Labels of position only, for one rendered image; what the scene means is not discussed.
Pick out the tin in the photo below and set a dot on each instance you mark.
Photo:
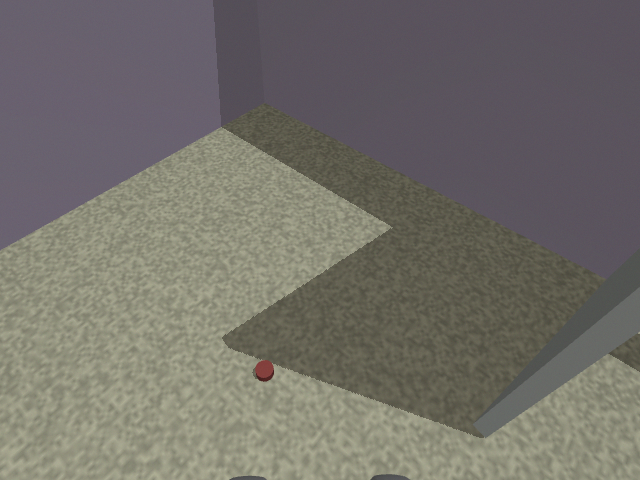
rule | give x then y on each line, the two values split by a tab
264	370

